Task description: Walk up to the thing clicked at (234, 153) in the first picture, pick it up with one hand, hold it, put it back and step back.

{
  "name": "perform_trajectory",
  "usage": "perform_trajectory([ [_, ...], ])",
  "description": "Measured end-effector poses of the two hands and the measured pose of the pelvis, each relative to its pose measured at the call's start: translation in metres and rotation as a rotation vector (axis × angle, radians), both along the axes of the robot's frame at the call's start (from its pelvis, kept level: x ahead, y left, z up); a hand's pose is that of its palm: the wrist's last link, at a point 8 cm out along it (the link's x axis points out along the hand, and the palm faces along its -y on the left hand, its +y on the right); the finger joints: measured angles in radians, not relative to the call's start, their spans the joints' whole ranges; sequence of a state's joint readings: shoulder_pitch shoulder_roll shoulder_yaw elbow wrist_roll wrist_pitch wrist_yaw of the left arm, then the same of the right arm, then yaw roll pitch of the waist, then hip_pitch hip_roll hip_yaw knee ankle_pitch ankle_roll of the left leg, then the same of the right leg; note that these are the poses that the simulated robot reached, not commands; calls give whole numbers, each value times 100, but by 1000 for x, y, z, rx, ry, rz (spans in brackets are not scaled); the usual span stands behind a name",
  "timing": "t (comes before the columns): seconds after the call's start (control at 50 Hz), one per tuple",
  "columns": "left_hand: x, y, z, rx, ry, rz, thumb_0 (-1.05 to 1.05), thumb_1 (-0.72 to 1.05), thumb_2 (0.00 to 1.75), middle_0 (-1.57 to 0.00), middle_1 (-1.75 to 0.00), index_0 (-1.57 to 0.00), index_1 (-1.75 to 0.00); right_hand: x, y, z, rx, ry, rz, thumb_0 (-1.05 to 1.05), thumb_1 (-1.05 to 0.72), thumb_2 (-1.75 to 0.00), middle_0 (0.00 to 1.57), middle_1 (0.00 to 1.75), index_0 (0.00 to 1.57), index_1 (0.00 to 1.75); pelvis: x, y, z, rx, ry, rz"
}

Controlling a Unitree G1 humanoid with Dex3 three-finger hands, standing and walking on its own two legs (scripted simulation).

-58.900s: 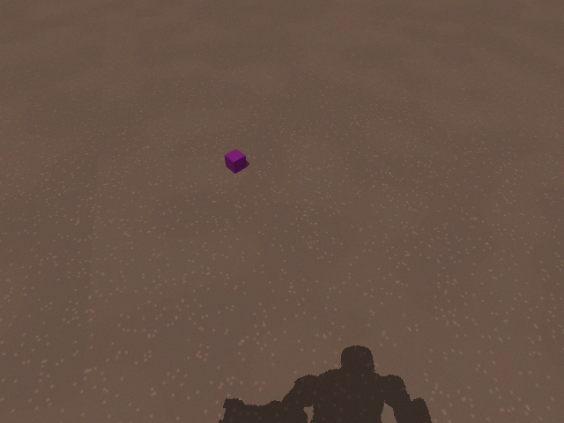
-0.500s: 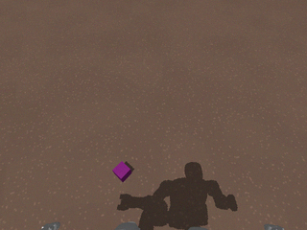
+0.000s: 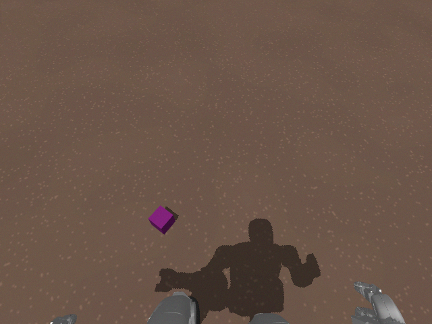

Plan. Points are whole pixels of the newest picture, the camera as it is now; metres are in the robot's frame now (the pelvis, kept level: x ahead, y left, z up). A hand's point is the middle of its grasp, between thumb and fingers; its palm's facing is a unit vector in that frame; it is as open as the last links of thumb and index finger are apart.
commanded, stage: step back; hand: left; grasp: from above
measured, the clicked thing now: (162, 219) +0.55 +0.27 -0.71
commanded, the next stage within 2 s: none
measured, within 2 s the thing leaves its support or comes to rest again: neither
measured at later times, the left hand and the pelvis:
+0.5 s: hand out of the picture -0.03 +0.27 -0.14, palm faces +0.09 -0.93 -0.37, open 7.4 cm; pelvis -0.14 -0.01 +0.01, yaw +6 degrees
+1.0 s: hand out of the picture -0.24 +0.22 -0.11, palm faces +0.02 -0.90 -0.44, open 7.4 cm; pelvis -0.29 -0.05 +0.02, yaw +1 degrees
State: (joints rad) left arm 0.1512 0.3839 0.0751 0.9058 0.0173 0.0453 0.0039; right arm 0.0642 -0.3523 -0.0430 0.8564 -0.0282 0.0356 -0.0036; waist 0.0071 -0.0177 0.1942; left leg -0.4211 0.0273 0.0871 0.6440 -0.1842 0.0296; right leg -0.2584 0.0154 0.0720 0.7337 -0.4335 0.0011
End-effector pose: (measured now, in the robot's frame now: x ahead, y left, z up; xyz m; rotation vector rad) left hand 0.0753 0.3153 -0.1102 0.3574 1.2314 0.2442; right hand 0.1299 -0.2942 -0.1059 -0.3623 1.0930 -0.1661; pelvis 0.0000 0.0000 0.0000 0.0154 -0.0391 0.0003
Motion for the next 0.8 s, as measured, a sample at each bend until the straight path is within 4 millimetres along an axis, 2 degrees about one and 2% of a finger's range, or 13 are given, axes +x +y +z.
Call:
perform_trajectory([
  [0.06, -27, -14, 9, 6, -7, 12, 0, 90, 90, -20, -30, -20, -30, -18, -13, -8, 20, 5, -16, 0, -90, -90, 20, 30, 21, 30, -17, -9, 0, -40, -24, 22],
  [0.16, -66, -23, 31, 24, -2, 39, 0, 90, 90, -21, -31, -20, -30, -56, -26, 0, 29, 61, -35, 0, -90, -90, 20, 30, 21, 30, -36, -18, 16, 31, -2, 11],
  [0.26, -74, -21, 41, 46, -47, 32, 1, 90, 90, -21, -31, -20, -30, -101, -38, 2, -10, 131, -22, 0, -90, -90, 20, 30, 20, 30, -61, -19, 20, 18, 32, 46],
  [0.36, -79, -14, 33, 42, -139, 29, 0, 90, 90, -21, -31, -20, -30, -135, -34, -2, -50, 196, 23, 0, -90, -90, 20, 30, 20, 30, -93, -15, 12, -5, 29, 100],
  [0.46, -104, -6, 11, -8, -166, 43, 0, 90, 90, -21, -30, -20, -30, -159, -16, 3, -59, 166, 52, 0, -90, -90, 20, 30, 20, 30, -128, -8, 4, 24, -4, 104],
  [0.58, -149, -11, 12, -48, -123, 71, 0, 90, 90, -21, -30, -20, -30, -177, -7, 27, -57, 92, 67, 0, -90, -90, 20, 30, 21, 30, -157, -8, 17, -38, 6, 100],
  [0.7, -206, -14, 9, -23, -57, 60, 0, 90, 90, -21, -30, -20, -30, -181, -15, 33, -55, -12, 75, 0, -90, -90, 20, 30, 21, 30, -195, -19, 16, -29, 19, 53],
  [0.8, -251, -27, 5, 16, -2, 26, 0, 90, 90, -20, -30, -20, -30, -201, -35, 17, -28, -73, 66, 0, -90, -90, 20, 30, 21, 30, -233, -35, 2, -7, 10, 6],
])
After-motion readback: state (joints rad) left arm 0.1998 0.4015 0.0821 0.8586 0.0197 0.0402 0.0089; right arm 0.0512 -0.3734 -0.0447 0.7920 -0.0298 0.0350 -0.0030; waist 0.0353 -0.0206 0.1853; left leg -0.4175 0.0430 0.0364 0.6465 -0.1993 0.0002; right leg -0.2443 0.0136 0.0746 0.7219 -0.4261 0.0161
